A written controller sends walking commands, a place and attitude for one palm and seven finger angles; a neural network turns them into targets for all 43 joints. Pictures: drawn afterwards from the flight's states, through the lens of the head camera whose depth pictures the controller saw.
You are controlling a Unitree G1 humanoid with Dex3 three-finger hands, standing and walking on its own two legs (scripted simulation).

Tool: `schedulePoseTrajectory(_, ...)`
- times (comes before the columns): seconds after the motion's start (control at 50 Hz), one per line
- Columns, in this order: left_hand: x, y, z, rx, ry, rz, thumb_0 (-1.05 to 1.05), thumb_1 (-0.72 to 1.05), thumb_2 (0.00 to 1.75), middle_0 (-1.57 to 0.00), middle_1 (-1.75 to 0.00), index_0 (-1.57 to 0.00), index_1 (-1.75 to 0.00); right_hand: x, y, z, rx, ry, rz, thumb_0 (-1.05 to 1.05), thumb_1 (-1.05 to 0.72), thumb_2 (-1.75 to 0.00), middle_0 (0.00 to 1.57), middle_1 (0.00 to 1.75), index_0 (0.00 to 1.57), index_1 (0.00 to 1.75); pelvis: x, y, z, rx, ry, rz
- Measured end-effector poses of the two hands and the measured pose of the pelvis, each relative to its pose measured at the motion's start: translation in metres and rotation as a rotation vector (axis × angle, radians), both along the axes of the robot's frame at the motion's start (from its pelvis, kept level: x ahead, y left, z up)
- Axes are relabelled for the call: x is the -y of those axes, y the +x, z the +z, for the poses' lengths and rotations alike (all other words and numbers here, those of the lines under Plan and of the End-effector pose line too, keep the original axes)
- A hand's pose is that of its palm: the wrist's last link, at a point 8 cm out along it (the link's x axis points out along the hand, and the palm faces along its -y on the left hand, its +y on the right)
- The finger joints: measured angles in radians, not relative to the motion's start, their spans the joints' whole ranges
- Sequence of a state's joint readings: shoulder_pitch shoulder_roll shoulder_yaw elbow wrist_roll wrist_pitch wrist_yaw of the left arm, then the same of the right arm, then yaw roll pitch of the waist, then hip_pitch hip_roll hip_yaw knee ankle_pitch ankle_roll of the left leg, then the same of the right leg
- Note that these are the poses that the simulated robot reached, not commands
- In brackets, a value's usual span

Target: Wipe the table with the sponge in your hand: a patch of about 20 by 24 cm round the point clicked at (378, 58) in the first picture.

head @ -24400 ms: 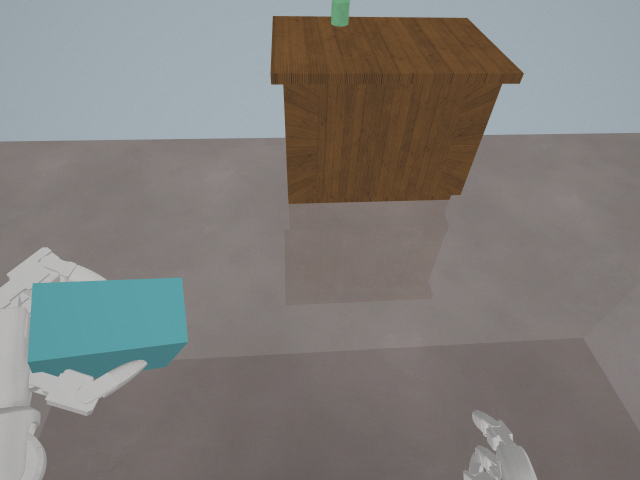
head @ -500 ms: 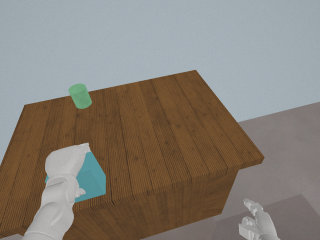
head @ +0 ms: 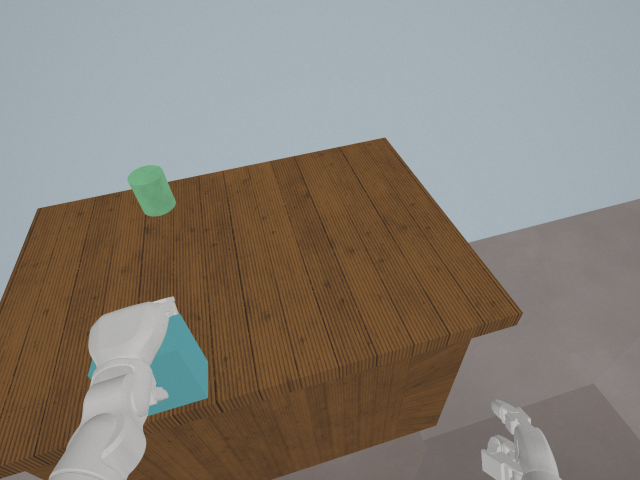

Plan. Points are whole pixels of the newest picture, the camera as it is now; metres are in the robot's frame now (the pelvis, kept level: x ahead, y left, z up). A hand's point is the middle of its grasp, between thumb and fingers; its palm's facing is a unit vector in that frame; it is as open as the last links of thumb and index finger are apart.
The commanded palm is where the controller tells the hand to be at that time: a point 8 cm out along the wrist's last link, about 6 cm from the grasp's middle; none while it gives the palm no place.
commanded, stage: lower the sponge onto the table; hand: left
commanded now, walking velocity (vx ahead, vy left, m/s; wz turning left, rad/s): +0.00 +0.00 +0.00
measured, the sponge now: (160, 375) +0.24 +0.27 -0.02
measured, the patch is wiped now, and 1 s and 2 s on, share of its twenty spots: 0.00 0.05 0.40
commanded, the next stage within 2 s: wipe forward along the first lane in 0.54 s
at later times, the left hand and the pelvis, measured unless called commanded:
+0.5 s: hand (152, 360) +0.25 +0.28 +0.00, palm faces -0.07 -0.09 -0.99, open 10.1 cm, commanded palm +0.23 +0.27 +0.06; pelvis +0.00 +0.01 +0.00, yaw +0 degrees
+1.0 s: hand (152, 339) +0.28 +0.29 +0.00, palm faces -0.10 -0.04 -0.99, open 10.1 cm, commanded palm +0.27 +0.29 +0.04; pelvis -0.01 +0.00 -0.01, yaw +1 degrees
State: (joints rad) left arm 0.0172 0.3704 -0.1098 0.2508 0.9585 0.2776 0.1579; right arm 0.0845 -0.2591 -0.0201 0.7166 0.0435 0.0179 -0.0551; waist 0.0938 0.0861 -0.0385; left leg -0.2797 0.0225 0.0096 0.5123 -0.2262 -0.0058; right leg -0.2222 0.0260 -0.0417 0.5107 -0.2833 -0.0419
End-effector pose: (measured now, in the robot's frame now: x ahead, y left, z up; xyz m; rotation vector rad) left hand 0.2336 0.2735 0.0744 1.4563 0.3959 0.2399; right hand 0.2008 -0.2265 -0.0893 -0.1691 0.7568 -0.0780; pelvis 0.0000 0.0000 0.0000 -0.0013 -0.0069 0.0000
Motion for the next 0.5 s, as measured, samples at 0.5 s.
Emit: schedulePoseTrajectory(0.5, -0.002, 0.001, -0.016, 0.007, 0.021, -0.004, 0.0, -0.51, 1.04, -0.72, -1.34, -0.74, -1.35, -0.006, -0.013, -0.009, -0.031, 0.008, -0.015, 0.01, -0.91, -0.9, 0.2, 0.3, 0.2, 0.3, -0.005, -0.005, -0.004, -0.025, -0.004, 0.003)
